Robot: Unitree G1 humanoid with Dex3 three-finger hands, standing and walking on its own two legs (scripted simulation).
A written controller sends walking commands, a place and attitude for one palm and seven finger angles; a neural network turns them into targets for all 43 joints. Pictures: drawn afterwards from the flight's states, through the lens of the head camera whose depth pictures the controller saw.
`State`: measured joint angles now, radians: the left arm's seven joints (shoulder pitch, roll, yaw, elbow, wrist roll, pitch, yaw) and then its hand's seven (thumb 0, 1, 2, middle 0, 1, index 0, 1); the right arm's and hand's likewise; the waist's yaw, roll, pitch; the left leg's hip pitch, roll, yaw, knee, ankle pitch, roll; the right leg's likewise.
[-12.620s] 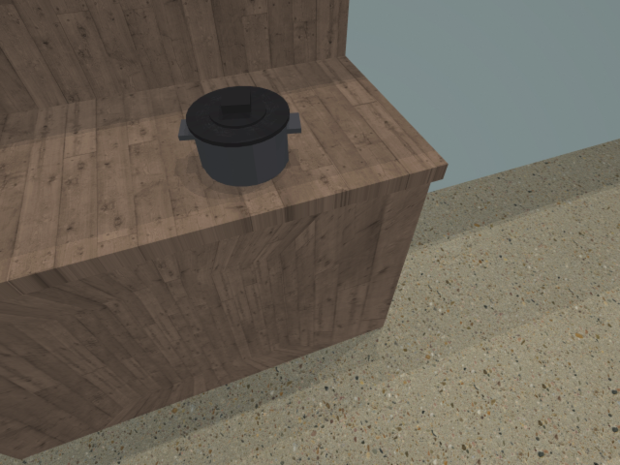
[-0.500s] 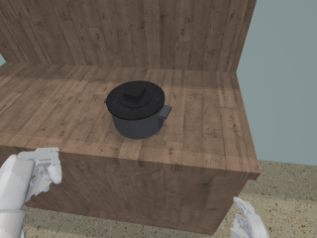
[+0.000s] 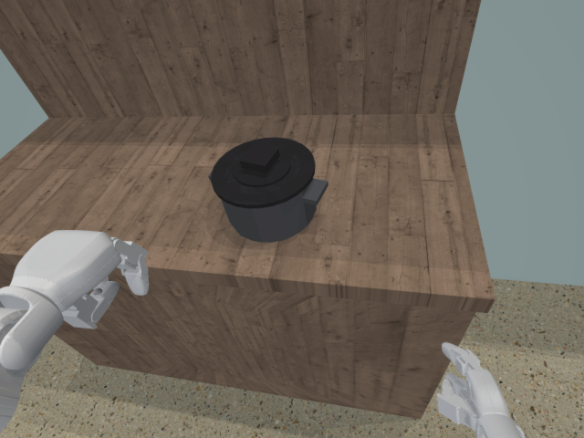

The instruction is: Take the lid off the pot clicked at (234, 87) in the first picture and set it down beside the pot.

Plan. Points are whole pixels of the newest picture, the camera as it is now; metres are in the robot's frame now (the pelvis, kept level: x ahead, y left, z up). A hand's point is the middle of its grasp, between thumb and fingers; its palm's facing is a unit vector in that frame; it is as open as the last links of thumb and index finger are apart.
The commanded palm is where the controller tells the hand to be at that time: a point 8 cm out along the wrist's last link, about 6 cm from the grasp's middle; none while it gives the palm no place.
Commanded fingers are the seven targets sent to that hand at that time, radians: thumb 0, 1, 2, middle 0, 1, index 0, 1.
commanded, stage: reach forward and open the fingers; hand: left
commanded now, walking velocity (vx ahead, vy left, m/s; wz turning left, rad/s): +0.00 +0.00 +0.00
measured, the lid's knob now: (260, 158) +0.52 +0.13 +0.12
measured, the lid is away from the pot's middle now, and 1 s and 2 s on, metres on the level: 0.00 0.00 0.00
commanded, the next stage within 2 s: move the open hand above the knob in 0.52 s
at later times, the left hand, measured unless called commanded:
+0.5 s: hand (110, 240) +0.28 +0.25 +0.18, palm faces -0.09 +0.02 -1.00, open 9.9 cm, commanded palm +0.26 +0.25 +0.24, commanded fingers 0.00 -0.35 1.54 -0.85 -0.08 -0.85 -0.08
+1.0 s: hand (157, 195) +0.35 +0.22 +0.19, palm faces -0.13 +0.01 -0.99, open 10.1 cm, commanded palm +0.32 +0.22 +0.25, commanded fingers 0.00 -0.35 1.55 -0.85 -0.08 -0.85 -0.08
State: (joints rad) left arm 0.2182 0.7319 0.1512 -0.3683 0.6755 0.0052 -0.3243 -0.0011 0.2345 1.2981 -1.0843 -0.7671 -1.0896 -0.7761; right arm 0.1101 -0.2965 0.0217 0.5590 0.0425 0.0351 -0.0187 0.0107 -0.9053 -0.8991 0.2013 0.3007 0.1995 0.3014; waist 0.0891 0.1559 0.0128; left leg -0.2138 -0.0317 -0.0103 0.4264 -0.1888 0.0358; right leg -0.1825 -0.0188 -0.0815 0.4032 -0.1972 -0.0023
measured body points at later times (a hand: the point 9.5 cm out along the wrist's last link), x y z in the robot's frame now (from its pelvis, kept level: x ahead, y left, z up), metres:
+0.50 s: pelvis -0.02 +0.01 +0.00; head -0.02 -0.04 +0.44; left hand +0.28 +0.25 +0.23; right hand +0.19 -0.21 -0.10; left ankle +0.03 +0.10 -0.74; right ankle +0.01 -0.12 -0.74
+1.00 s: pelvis +0.00 +0.01 +0.00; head +0.01 -0.05 +0.44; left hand +0.35 +0.22 +0.24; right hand +0.21 -0.22 -0.11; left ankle +0.03 +0.10 -0.74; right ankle +0.01 -0.12 -0.74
